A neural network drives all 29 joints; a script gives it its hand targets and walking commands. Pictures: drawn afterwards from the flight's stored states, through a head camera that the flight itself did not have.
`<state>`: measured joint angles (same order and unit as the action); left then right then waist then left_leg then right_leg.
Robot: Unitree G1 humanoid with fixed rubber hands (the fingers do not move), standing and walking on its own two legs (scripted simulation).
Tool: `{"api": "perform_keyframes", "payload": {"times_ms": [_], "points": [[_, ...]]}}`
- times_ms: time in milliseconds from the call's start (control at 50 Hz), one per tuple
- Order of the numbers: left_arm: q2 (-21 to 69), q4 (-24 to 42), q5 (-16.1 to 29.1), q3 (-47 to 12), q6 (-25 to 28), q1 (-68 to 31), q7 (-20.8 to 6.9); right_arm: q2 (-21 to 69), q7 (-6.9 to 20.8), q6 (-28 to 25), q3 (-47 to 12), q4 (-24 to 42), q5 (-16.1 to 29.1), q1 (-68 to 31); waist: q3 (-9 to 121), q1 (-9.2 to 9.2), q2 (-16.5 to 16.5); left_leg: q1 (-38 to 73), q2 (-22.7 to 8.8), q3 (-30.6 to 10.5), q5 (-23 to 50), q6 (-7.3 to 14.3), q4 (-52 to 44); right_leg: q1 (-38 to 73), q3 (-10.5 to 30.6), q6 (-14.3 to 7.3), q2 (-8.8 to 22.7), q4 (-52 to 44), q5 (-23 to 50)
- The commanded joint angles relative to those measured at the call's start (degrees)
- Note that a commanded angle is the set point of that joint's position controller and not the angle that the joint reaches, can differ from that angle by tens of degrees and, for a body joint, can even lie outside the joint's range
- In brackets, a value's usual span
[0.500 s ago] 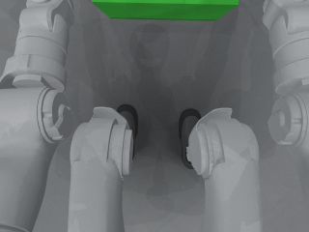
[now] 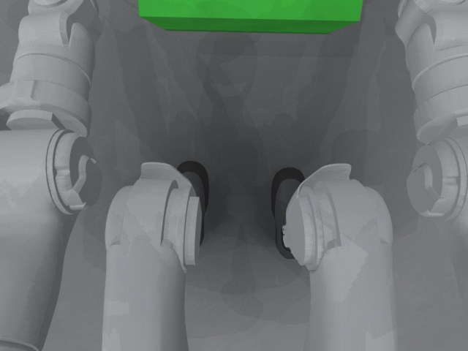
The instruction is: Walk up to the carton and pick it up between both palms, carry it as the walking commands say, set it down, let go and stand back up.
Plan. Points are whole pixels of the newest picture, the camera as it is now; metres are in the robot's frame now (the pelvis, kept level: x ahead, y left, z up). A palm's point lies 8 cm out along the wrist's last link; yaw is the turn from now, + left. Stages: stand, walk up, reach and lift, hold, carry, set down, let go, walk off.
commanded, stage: set down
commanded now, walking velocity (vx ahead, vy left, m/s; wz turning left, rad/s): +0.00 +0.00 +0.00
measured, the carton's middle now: out of the picture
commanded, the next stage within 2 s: let go in 1.56 s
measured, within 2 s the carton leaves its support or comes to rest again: neither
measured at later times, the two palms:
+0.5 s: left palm out of the picture +0.58 +0.22 -0.14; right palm out of the picture +0.58 -0.21 -0.14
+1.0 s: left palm out of the picture +0.57 +0.22 +0.00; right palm out of the picture +0.57 -0.23 +0.01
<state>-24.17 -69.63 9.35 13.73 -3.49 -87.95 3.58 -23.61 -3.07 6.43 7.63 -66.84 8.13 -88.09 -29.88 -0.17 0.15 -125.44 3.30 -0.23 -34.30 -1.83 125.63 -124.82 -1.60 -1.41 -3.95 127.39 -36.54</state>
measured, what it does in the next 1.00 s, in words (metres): rises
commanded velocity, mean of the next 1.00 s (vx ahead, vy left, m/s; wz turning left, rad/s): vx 0.00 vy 0.00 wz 0.00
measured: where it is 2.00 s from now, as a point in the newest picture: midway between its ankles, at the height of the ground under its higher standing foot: (239, 224)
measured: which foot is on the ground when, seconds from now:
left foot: down 0.00-1.00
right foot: down 0.00-1.00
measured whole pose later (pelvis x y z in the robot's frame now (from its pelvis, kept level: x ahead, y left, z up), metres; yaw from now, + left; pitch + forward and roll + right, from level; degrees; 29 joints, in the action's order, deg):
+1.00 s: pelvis -0.01 +0.01 +0.12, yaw -1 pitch +31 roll -1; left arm -27.3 -33.6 12.1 12.3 -27.1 -82.2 6.8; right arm -32.6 1.5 24.1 9.8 -39.6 11.0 -83.6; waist -29.9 -0.2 0.1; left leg -105.3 3.2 -1.0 -30.5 0.4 105.0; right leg -103.6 -0.3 0.3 -3.9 105.1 -32.5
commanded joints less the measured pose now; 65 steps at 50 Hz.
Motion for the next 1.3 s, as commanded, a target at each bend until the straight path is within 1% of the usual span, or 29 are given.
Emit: {"api": "perform_keyframes", "payload": {"times_ms": [0,40,60,120,200,220,260,280,320,380,440,500,520,580,620,660,700,720,760,780,800,840,900,920,1000,1020,1180,1260,1280], "points": [[-14.0,2.9,0.5,1.7,1.9,-14.5,-0.2,-14.7,-0.2,-2.8,2.9,3.3,-1.5,-16.5,61.0,1.93,2.3,15.2,-2.8,1.0,20.3,1.3,-2.0,26.9,5.0,3.0,3.4,-4.3,26.3],[-12.2,9.0,1.5,-1.0,1.7,-18.5,-0.4,-14.9,-0.2,-3.1,2.8,8.2,-0.3,-18.9,63.6,-0.92,-1.0,17.5,-3.3,0.5,22.8,0.5,-1.9,29.4,5.5,1.8,3.6,-5.4,30.0],[-12.0,11.5,1.9,-0.6,1.7,-18.7,-0.8,-13.3,0.0,-2.7,0.8,10.9,1.2,-20.3,68.9,1.59,-0.6,22.0,-2.9,1.9,23.2,0.8,-2.1,34.4,6.2,2.1,3.2,-6.9,29.8],[-13.2,8.9,3.1,-0.3,0.9,-16.4,-1.1,-14.4,-0.1,-1.8,0.2,10.0,1.5,-18.6,70.2,2.1,2.2,22.2,-2.5,1.6,23.2,1.7,-1.6,34.4,5.6,3.0,3.6,-6.7,28.5],[-17.4,22.9,1.4,2.9,0.3,-20.0,0.4,-16.3,-1.0,-1.3,1.1,24.1,3.1,-19.3,86.5,2.59,1.0,25.6,-2.0,4.3,25.5,1.5,-3.0,43.8,5.6,2.0,2.9,-8.6,34.8],[-16.8,12.2,2.8,1.2,-1.1,-15.1,0.1,-14.1,-0.3,0.3,-1.6,13.0,3.6,-17.7,82.3,3.45,3.8,25.0,-2.2,2.7,20.9,2.3,-4.9,44.1,4.5,2.9,3.2,-8.0,31.3],[-17.9,18.1,2.4,2.3,-1.8,-17.1,1.0,-15.5,-0.8,1.1,-0.1,20.2,4.0,-19.4,90.3,3.7,5.4,28.4,-1.9,3.7,23.2,2.7,-5.0,44.8,3.5,3.0,2.5,-8.7,31.5],[-14.8,18.9,2.0,0.5,-2.9,-14.5,0.6,-16.9,-0.6,2.0,0.8,14.4,3.1,-15.4,90.1,2.51,0.3,29.4,-1.8,4.5,21.7,1.3,-6.2,44.0,4.1,2.1,2.8,-10.1,29.4],[-19.2,24.1,1.4,4.0,-3.8,-15.0,1.0,-16.7,-1.1,3.6,-0.2,22.9,4.8,-15.4,102.2,4.88,1.0,38.0,-1.4,5.3,27.2,1.6,-4.8,50.4,4.9,2.0,2.6,-10.5,35.1],[-17.3,33.3,3.3,1.1,-6.1,-14.8,1.4,-21.7,-2.1,5.3,4.1,30.6,2.5,-15.5,112.3,-0.07,1.0,41.0,-0.3,5.7,27.7,1.0,-7.4,57.3,2.5,1.9,1.8,-10.9,37.8],[-17.0,37.0,4.7,1.3,-9.4,-13.5,1.3,-20.3,-2.1,8.3,2.0,37.6,5.0,-16.0,118.7,1.82,2.0,47.1,0.1,6.0,27.5,1.6,-9.6,59.4,1.8,1.7,1.1,-13.3,35.5],[-17.1,34.8,3.1,1.2,-13.2,-10.8,2.2,-21.6,-0.6,11.6,4.2,30.5,4.5,-13.0,112.4,1.91,-0.2,52.1,-0.1,5.0,23.5,1.5,-13.1,48.8,-0.3,1.3,1.0,-15.9,26.0],[-14.7,34.4,4.5,-1.0,-14.1,-11.3,2.1,-22.4,-0.4,11.9,5.6,32.8,3.7,-13.2,111.5,-1.35,-0.7,53.3,0.1,4.7,25.0,1.1,-14.5,47.1,-1.4,1.2,0.8,-17.9,25.0],[-15.9,35.4,0.3,1.6,-16.0,-9.5,3.2,-22.5,1.2,13.5,6.3,29.3,3.8,-10.3,110.2,2.08,-6.0,59.3,-0.1,4.7,24.8,0.3,-16.3,40.7,-1.6,0.2,0.2,-19.3,21.3],[-11.7,37.2,1.9,-1.2,-16.2,-10.6,2.5,-21.9,2.1,13.5,9.1,27.8,1.4,-8.0,110.0,-3.57,-5.8,65.1,-0.5,0.9,28.4,0.3,-19.4,35.5,-2.9,0.1,-0.1,-21.5,21.3],[-9.5,36.7,2.1,-1.3,-16.5,-8.1,2.7,-22.2,3.3,13.5,8.7,25.9,1.0,-6.7,112.2,-3.38,-4.3,66.4,0.0,1.4,28.4,-0.6,-20.8,37.0,-3.1,-0.3,-0.5,-23.8,21.2],[-10.3,41.8,1.2,-0.7,-16.7,-9.2,3.0,-20.7,4.7,13.1,7.6,29.5,3.4,-7.7,112.8,0.15,-9.9,75.4,-0.8,0.1,34.5,-0.9,-22.3,33.5,-2.8,-0.1,-0.6,-25.3,21.9],[-10.1,41.7,2.5,-2.2,-17.2,-11.9,2.9,-22.7,4.4,13.2,9.4,29.5,1.7,-7.4,115.2,-4.1,-7.5,76.5,-0.7,-0.7,36.2,-1.1,-22.8,33.9,-3.9,0.1,-0.5,-26.4,22.2],[-11.4,46.4,2.9,-1.0,-18.2,-9.8,3.6,-26.5,4.4,13.1,12.0,36.1,0.8,-10.0,122.8,-3.97,-6.2,82.1,-0.9,-1.9,39.8,-1.6,-24.8,37.3,-4.3,0.3,-1.0,-27.6,24.1],[-14.7,53.8,2.8,0.4,-18.0,-10.9,3.8,-22.9,4.4,13.7,9.1,42.1,4.2,-10.1,131.5,0.09,-8.1,86.3,-0.4,-0.7,41.1,-0.8,-25.6,44.3,-3.6,0.4,-1.2,-28.1,26.3],[-13.9,50.1,2.9,-0.1,-19.3,-9.3,4.4,-27.6,4.5,13.8,10.5,43.8,2.9,-10.7,132.6,-2.21,-6.0,86.8,-0.4,-1.2,42.9,-0.9,-25.7,42.2,-5.0,0.6,-1.3,-28.9,26.5],[-14.8,48.7,2.5,1.4,-20.3,-10.6,3.9,-27.4,4.5,15.5,10.0,37.1,3.5,-8.1,126.0,-1.46,-9.8,92.0,-0.7,-1.5,42.1,-1.9,-27.5,37.7,-3.7,-0.1,-1.5,-32.3,20.9],[-12.3,43.7,3.1,-0.8,-22.0,-6.8,3.1,-27.5,4.8,16.2,9.9,36.0,2.3,-9.3,122.0,-2.69,-4.8,81.7,-1.0,-0.3,35.3,-1.6,-31.7,43.8,-3.9,0.6,-1.1,-34.3,21.6],[-14.6,48.6,3.6,-0.9,-21.9,-8.6,2.7,-25.7,4.5,16.8,8.3,41.4,3.6,-11.7,125.1,-0.06,-4.6,82.3,0.3,0.2,37.2,-1.4,-33.2,50.2,-3.3,1.0,-1.2,-35.6,24.7],[-14.3,40.3,3.4,1.7,-22.0,-6.6,1.7,-23.1,3.7,18.0,6.0,35.4,3.5,-10.2,122.7,0.04,2.1,71.3,1.0,2.6,29.6,-0.2,-36.7,63.1,-0.2,1.2,-0.8,-40.3,28.1],[-16.7,43.9,3.7,1.4,-21.9,-8.6,1.4,-24.1,2.9,18.4,6.2,42.3,5.4,-14.1,123.9,0.72,3.0,68.6,1.1,3.6,27.1,0.5,-37.6,68.2,0.8,1.2,-0.5,-40.8,29.4],[-19.8,40.6,0.9,4.9,-21.1,-8.6,-0.4,-20.8,2.7,18.8,4.7,39.3,5.2,-13.5,122.8,4.49,2.9,68.3,1.7,5.6,28.6,0.9,-47.5,83.1,3.4,2.2,0.1,-50.2,36.6],[-18.7,45.3,3.4,2.6,-20.2,-6.5,-1.6,-20.9,1.3,18.9,5.1,44.1,4.2,-9.8,133.5,1.17,6.6,68.5,2.0,5.0,35.9,1.4,-51.0,98.4,4.8,2.6,0.8,-52.3,51.4],[-22.8,49.9,1.7,4.7,-20.0,-7.1,-1.2,-22.9,1.5,18.8,5.2,45.8,5.1,-11.2,137.5,4.13,4.2,75.1,2.5,4.9,37.2,1.2,-52.3,98.4,3.6,2.7,0.2,-53.1,50.3]]}}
